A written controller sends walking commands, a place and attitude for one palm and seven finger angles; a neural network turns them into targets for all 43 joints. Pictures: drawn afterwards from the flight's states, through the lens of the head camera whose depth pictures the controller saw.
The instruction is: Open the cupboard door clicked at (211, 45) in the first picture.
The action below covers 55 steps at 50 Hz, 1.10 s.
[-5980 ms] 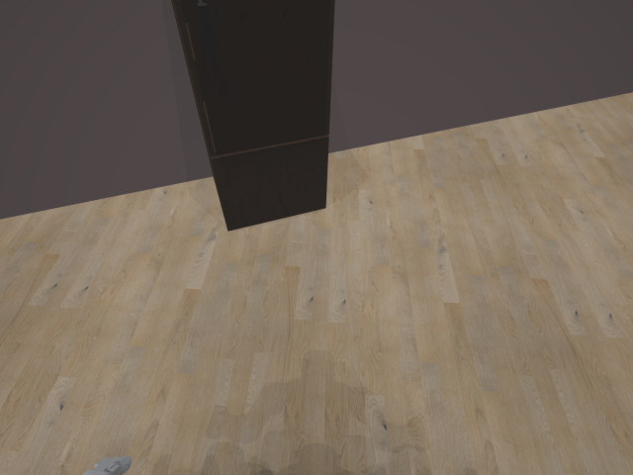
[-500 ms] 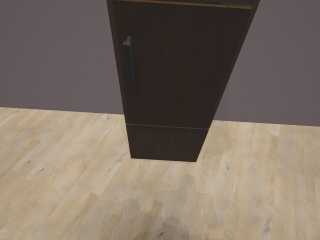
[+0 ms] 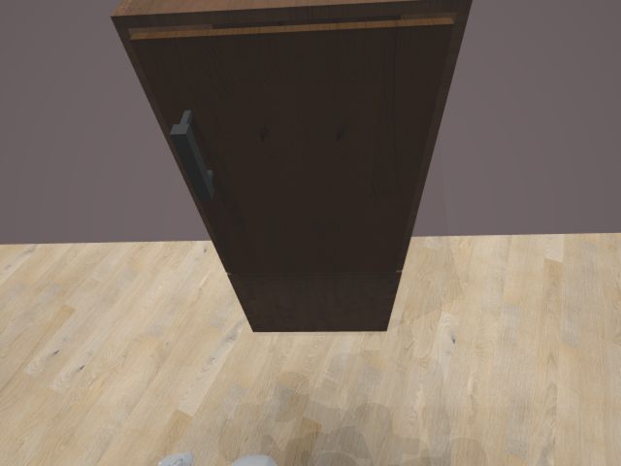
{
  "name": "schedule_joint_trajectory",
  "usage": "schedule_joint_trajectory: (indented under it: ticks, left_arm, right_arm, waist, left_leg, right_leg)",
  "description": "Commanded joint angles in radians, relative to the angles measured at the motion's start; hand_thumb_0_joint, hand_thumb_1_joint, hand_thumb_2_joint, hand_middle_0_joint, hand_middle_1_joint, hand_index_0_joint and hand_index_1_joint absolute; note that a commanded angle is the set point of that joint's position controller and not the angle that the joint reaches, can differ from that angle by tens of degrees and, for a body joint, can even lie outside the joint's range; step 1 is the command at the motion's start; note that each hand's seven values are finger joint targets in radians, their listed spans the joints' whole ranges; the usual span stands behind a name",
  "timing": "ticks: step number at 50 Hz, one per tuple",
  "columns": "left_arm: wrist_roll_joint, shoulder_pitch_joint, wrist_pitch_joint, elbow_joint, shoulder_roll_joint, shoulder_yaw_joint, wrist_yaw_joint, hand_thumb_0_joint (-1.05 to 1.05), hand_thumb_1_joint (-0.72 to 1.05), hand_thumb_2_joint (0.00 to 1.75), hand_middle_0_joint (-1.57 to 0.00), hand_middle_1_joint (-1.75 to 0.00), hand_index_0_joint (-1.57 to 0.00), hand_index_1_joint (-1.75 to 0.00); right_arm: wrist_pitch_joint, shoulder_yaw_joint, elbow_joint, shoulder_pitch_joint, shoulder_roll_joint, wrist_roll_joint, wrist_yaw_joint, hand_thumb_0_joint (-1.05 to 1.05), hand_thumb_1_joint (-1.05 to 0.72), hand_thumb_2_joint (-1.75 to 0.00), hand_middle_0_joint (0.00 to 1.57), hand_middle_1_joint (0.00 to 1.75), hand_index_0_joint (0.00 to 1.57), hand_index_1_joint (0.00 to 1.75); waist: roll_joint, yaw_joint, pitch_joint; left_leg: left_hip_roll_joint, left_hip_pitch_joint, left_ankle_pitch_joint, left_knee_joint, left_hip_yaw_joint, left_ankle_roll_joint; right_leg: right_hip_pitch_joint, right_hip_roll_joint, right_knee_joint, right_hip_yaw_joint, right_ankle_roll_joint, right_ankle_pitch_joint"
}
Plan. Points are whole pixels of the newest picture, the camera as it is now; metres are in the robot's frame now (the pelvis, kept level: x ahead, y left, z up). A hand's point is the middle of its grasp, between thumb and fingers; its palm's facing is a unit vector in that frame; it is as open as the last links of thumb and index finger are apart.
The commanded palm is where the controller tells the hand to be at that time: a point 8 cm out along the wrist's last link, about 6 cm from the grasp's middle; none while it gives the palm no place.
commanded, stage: come to a stop and stand still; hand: left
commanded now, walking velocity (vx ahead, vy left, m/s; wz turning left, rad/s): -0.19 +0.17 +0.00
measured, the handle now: (196, 156) +0.55 +0.21 +0.07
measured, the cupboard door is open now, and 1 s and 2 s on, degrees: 0 0 0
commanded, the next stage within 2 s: look again from close up in 0.94 s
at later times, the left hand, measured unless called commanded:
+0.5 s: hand out of the picture -0.01 +0.30 -0.17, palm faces +0.03 -0.97 -0.25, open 7.4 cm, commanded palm none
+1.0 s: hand out of the picture -0.04 +0.30 -0.16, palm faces +0.00 -0.96 -0.27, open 7.4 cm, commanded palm none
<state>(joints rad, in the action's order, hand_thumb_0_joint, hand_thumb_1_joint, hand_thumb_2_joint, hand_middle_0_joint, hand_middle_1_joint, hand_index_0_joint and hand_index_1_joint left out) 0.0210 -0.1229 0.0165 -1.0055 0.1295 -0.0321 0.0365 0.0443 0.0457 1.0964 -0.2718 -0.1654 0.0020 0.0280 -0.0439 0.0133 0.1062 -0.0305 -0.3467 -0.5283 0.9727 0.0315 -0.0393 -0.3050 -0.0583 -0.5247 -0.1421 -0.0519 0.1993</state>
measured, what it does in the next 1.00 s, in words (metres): steps to the left: left foot, then right foot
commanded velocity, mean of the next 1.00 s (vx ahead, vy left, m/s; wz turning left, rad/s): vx -0.01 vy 0.01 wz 0.00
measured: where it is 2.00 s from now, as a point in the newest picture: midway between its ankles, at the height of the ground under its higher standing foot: outside the picture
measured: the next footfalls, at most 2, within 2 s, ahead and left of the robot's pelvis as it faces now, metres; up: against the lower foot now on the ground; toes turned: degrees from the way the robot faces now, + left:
left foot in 0.28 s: +0.01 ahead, +0.18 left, +0.00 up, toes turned +2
right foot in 0.50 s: +0.04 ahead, -0.03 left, +0.00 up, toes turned -4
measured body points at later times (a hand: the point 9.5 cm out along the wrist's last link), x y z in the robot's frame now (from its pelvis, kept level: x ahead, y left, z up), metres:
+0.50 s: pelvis -0.04 +0.09 -0.01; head -0.07 +0.09 +0.44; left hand -0.01 +0.35 -0.15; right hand +0.05 -0.15 -0.13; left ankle -0.03 +0.18 -0.74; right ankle +0.00 -0.03 -0.74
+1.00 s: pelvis -0.07 +0.10 +0.00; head -0.09 +0.09 +0.45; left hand -0.04 +0.35 -0.14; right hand -0.08 -0.15 -0.15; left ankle -0.03 +0.18 -0.74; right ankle +0.00 -0.02 -0.74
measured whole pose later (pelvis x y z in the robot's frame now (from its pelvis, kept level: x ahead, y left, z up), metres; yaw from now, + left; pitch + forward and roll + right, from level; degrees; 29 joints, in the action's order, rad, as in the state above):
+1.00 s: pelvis -0.07 +0.10 +0.00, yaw -1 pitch -3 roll +1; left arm 0.03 -0.31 -0.02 -1.00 0.21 -0.02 0.02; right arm 0.01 0.04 1.02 -0.34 -0.23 -0.02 0.01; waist -0.01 0.01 0.00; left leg 0.06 -0.22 -0.19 0.45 0.08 0.07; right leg -0.29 -0.05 -0.48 -0.04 0.00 0.15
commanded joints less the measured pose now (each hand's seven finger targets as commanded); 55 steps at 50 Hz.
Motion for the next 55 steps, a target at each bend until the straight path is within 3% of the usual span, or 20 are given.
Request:
schedule_joint_trajectory:
  ticks: [1,4,10,11,12,13,14,15,16,17,18,21,24,25,27,29,33,35,44,55]
  left_arm:
    - [0.001,-0.094,-0.016,0.032,0.22,-0.056,0.019,0.0,0.9,0.9,-0.2,-0.3,-0.2,-0.3]
    - [0.007,-0.066,-0.023,0.054,0.231,-0.06,0.019,0.0,0.9,0.9,-0.2,-0.3,-0.2,-0.3]
    - [0.018,-0.064,-0.035,0.062,0.249,-0.068,0.005,0.0,0.9,0.9,-0.2,-0.3,-0.2,-0.3]
    - [0.017,-0.055,-0.024,0.137,0.315,-0.021,0.018,0.0,0.9,0.9,-0.2,-0.3,-0.2,-0.3]
    - [0.006,-0.074,-0.026,0.165,0.281,-0.045,0.027,0.0,0.9,0.9,-0.2,-0.3,-0.2,-0.3]
    - [0.001,-0.06,-0.034,0.174,0.232,-0.041,0.026,0.0,0.9,0.9,-0.2,-0.3,-0.2,-0.3]
    - [-0.014,-0.079,-0.039,0.181,0.201,-0.024,0.013,0.0,0.9,0.9,-0.2,-0.3,-0.2,-0.3]
    - [-0.008,-0.125,-0.044,0.179,0.168,-0.019,0.001,0.0,0.9,0.9,-0.2,-0.3,-0.2,-0.3]
    - [0.001,-0.147,-0.054,0.181,0.16,-0.016,-0.01,0.0,0.9,0.9,-0.2,-0.3,-0.2,-0.3]
    - [0.013,-0.122,-0.064,0.169,0.163,-0.016,-0.01,0.0,0.9,0.9,-0.2,-0.3,-0.2,-0.3]
    - [0.014,-0.128,-0.067,0.165,0.167,-0.017,-0.013,0.0,0.9,0.9,-0.2,-0.3,-0.2,-0.3]
    - [0.012,-0.188,-0.055,0.151,0.156,-0.011,-0.021,0.0,0.9,0.9,-0.2,-0.3,-0.2,-0.3]
    - [0.007,-0.218,-0.031,0.149,0.168,-0.015,-0.019,0.0,0.9,0.9,-0.2,-0.3,-0.2,-0.3]
    - [0.006,-0.215,-0.019,0.152,0.203,-0.022,-0.015,0.0,0.9,0.9,-0.2,-0.3,-0.2,-0.3]
    - [0.004,-0.19,-0.006,0.161,0.235,-0.021,-0.01,0.0,0.9,0.9,-0.2,-0.3,-0.2,-0.3]
    - [0.002,-0.148,-0.005,0.164,0.226,-0.02,-0.009,0.0,0.9,0.9,-0.2,-0.3,-0.2,-0.3]
    - [0.004,-0.16,-0.017,0.16,0.206,-0.017,-0.006,0.0,0.9,0.9,-0.2,-0.3,-0.2,-0.3]
    - [0.007,-0.18,-0.019,0.141,0.202,-0.016,-0.006,0.0,0.9,0.9,-0.2,-0.3,-0.2,-0.3]
    - [0.007,-0.198,-0.014,0.08,0.198,-0.013,-0.008,0.0,0.9,0.9,-0.2,-0.3,-0.2,-0.3]
    - [0.003,-0.199,-0.002,0.037,0.202,-0.004,-0.004,0.0,0.9,0.9,-0.2,-0.3,-0.2,-0.3]
  right_arm:
    - [0.022,0.03,-0.058,-0.032,-0.067,-0.013,-0.007,0.0,-0.9,-0.9,0.2,0.3,0.2,0.3]
    - [0.025,0.032,-0.084,-0.012,-0.068,-0.016,-0.017,0.0,-0.9,-0.9,0.2,0.3,0.2,0.3]
    - [-0.006,0.023,-0.117,0.001,-0.07,-0.012,-0.023,0.0,-0.9,-0.9,0.2,0.3,0.2,0.3]
    - [-0.018,0.019,-0.238,-0.022,-0.178,-0.03,-0.036,0.0,-0.9,-0.9,0.2,0.3,0.2,0.3]
    - [-0.04,0.035,-0.252,-0.049,-0.133,-0.03,-0.032,0.0,-0.9,-0.9,0.2,0.3,0.2,0.3]
    - [-0.048,0.038,-0.257,-0.034,-0.152,-0.037,-0.029,0.0,-0.9,-0.9,0.2,0.3,0.2,0.3]
    - [-0.047,0.041,-0.289,0.003,-0.212,-0.047,-0.022,0.0,-0.9,-0.9,0.2,0.3,0.2,0.3]
    - [-0.041,0.049,-0.324,0.062,-0.236,-0.046,-0.011,0.0,-0.9,-0.9,0.2,0.3,0.2,0.3]
    - [-0.04,0.043,-0.354,0.077,-0.24,-0.051,-0.011,0.0,-0.9,-0.9,0.2,0.3,0.2,0.3]
    - [-0.039,0.044,-0.346,0.089,-0.214,-0.044,-0.007,0.0,-0.9,-0.9,0.2,0.3,0.2,0.3]
    - [-0.037,0.037,-0.339,0.079,-0.202,-0.041,-0.003,0.0,-0.9,-0.9,0.2,0.3,0.2,0.3]
    - [-0.039,0.025,-0.339,0.06,-0.181,-0.039,-0.004,0.0,-0.9,-0.9,0.2,0.3,0.2,0.3]
    - [-0.052,0.024,-0.329,0.023,-0.183,-0.027,-0.003,0.0,-0.9,-0.9,0.2,0.3,0.2,0.3]
    - [-0.059,0.023,-0.323,0.019,-0.179,-0.021,-0.002,0.0,-0.9,-0.9,0.2,0.3,0.2,0.3]
    - [-0.069,0.018,-0.316,-0.001,-0.167,-0.014,-0.006,0.0,-0.9,-0.9,0.2,0.3,0.2,0.3]
    - [-0.062,0.02,-0.287,-0.02,-0.176,-0.021,-0.007,0.0,-0.9,-0.9,0.2,0.3,0.2,0.3]
    - [-0.066,0.026,-0.258,-0.018,-0.199,-0.025,-0.01,0.0,-0.9,-0.9,0.2,0.3,0.2,0.3]
    - [-0.066,0.03,-0.245,0.002,-0.21,-0.023,-0.01,0.0,-0.9,-0.9,0.2,0.3,0.2,0.3]
    - [-0.063,0.021,-0.167,-0.028,-0.193,-0.023,-0.012,0.0,-0.9,-0.9,0.2,0.3,0.2,0.3]
    - [-0.053,0.004,-0.099,-0.077,-0.16,-0.02,-0.015,0.0,-0.9,-0.9,0.2,0.3,0.2,0.3]
  waist:
    - [0.129,-0.038,-0.159]
    - [0.187,-0.03,-0.168]
    - [0.264,-0.031,-0.182]
    - [0.189,0.048,-0.165]
    - [0.166,0.041,-0.337]
    - [0.031,0.048,-0.338]
    - [-0.142,0.028,-0.272]
    - [-0.19,-0.006,-0.181]
    - [-0.164,-0.01,-0.143]
    - [-0.235,0.004,-0.061]
    - [-0.244,0.004,-0.003]
    - [-0.084,-0.023,0.043]
    - [0.001,-0.029,-0.015]
    - [0.042,-0.025,-0.039]
    - [0.021,0.003,-0.079]
    - [0.154,0.015,-0.087]
    - [0.012,-0.003,-0.051]
    - [-0.016,-0.018,-0.041]
    - [0.023,-0.019,-0.044]
    - [0.083,0.007,-0.021]
  left_leg:
    - [0.0,-0.075,0.062,0.139,-0.046,-0.02]
    - [-0.001,-0.069,0.09,0.082,-0.042,-0.025]
    - [0.009,0.044,0.108,-0.241,0.01,-0.001]
    - [0.014,0.045,0.13,-0.414,-0.037,0.019]
    - [0.031,0.117,0.178,-0.471,0.013,0.022]
    - [-0.002,0.162,0.208,-0.561,-0.019,0.027]
    - [-0.104,0.111,0.178,-0.617,-0.173,0.072]
    - [-0.17,0.019,0.164,-0.661,-0.216,0.113]
    - [-0.189,-0.026,0.118,-0.685,-0.223,0.144]
    - [-0.15,-0.064,0.122,-0.701,-0.198,0.135]
    - [-0.151,-0.114,0.14,-0.714,-0.189,0.138]
    - [-0.155,-0.135,0.156,-0.692,-0.173,0.155]
    - [-0.127,-0.074,0.192,-0.608,-0.16,0.132]
    - [-0.099,-0.07,0.22,-0.574,-0.141,0.118]
    - [-0.044,-0.006,0.254,-0.564,-0.112,0.096]
    - [-0.044,0.039,0.19,-0.554,-0.109,0.095]
    - [-0.11,-0.028,0.047,-0.721,-0.201,0.104]
    - [-0.125,-0.06,-0.003,-0.764,-0.221,0.107]
    - [-0.103,-0.064,-0.014,-0.771,-0.197,0.098]
    - [-0.047,0.013,0.075,-0.671,-0.117,0.086]
  right_leg:
    - [0.138,-0.321,0.163,0.226,-0.149,-0.69]
    - [0.114,-0.298,0.181,0.209,-0.133,-0.531]
    - [0.096,-0.248,0.199,0.238,-0.109,-0.164]
    - [0.173,-0.228,0.102,0.263,-0.053,-0.21]
    - [0.108,-0.219,0.044,0.208,-0.02,0.093]
    - [0.05,-0.152,-0.007,0.15,0.014,0.146]
    - [-0.014,-0.053,-0.094,0.069,0.055,0.169]
    - [-0.051,-0.011,-0.144,0.032,0.062,0.166]
    - [-0.065,-0.003,-0.178,0.034,0.049,0.185]
    - [-0.094,0.013,-0.242,0.047,0.048,0.178]
    - [-0.107,0.02,-0.289,0.075,0.046,0.172]
    - [-0.062,0.02,-0.22,0.086,0.05,0.135]
    - [0.042,0.015,0.008,0.104,0.042,0.026]
    - [0.075,-0.016,0.041,0.156,0.022,-0.016]
    - [0.049,-0.079,0.062,0.229,-0.021,-0.048]
    - [-0.016,-0.065,0.083,0.234,-0.018,0.089]
    - [0.017,-0.014,0.023,0.15,0.014,0.072]
    - [0.053,-0.008,0.014,0.135,0.023,0.054]
    - [0.104,-0.028,0.078,0.16,0.021,0.067]
    - [0.003,-0.076,0.214,0.253,0.013,0.24]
